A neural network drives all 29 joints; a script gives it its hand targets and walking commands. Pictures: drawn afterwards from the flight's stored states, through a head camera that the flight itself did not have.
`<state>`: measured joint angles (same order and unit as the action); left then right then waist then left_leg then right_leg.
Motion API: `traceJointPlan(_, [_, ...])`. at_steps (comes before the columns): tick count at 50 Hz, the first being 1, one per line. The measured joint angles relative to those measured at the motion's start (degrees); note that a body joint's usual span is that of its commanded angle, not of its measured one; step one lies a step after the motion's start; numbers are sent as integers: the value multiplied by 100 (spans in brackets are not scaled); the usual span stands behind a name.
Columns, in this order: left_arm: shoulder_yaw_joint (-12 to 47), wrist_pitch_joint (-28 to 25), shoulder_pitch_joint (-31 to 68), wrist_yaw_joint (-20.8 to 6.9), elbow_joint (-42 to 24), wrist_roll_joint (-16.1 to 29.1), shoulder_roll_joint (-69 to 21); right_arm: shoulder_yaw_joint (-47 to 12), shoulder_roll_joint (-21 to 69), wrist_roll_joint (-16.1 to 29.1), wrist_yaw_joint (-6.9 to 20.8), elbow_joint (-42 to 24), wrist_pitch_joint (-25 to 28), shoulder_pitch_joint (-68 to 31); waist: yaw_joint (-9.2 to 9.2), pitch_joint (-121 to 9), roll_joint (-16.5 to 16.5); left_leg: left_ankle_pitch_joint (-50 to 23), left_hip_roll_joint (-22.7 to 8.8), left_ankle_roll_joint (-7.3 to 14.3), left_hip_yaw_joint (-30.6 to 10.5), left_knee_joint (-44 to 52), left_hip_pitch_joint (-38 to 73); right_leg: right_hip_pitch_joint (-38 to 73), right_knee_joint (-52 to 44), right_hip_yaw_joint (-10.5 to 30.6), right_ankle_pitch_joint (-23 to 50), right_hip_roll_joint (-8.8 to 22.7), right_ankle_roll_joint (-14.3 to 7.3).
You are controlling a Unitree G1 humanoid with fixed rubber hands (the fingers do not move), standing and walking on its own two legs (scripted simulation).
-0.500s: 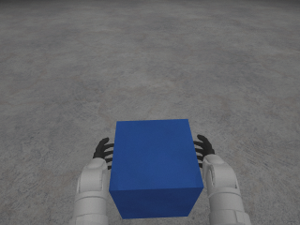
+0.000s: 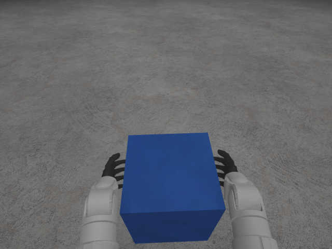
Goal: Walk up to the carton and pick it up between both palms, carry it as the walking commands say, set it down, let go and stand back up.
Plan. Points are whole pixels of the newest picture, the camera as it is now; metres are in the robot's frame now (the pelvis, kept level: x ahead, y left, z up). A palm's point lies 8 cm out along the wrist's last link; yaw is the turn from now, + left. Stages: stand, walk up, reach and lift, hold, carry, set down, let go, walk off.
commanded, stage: reach and lift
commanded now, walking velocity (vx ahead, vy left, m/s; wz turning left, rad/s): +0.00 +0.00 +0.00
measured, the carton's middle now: (169, 190) +0.31 +0.00 -0.03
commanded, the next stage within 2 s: hold in 0.30 s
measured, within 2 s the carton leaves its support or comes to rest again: neither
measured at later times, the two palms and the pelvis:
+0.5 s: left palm (108, 188) +0.27 +0.15 +0.04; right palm (232, 184) +0.28 -0.15 +0.04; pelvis +0.00 +0.00 +0.00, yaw +0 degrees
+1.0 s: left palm (108, 187) +0.27 +0.15 +0.05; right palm (232, 184) +0.28 -0.15 +0.05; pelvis -0.01 +0.00 +0.00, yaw +0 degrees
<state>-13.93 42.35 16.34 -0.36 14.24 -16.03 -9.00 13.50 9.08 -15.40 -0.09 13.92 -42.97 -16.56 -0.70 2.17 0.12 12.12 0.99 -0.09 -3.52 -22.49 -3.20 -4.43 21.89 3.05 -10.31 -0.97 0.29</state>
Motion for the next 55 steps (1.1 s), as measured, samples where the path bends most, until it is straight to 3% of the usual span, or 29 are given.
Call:
traceJointPlan(21, [251, 96, -278, 53, -167, 104, 63, -235, -72, 85, -35, -193, -82, 310, 26, -76, 2, -19, 18, 10, -13, -3, 13, 17, 5, -6, 12, 15, 3])
traceJointPlan(53, [160, 109, -164, 42, -68, 63, 39, -140, -48, 44, -16, -85, -86, 196, 44, -87, 24, 1, 20, -3, -48, -130, -66, -48, 122, -34, -12, 7, -6])
traceJointPlan(55, [197, 134, -191, 48, -109, 90, 48, -178, -59, 41, -17, -155, -128, 228, 31, -338, 34, 96, 14, -6, -13, -363, -437, -413, 326, -23, -76, -1, 1])
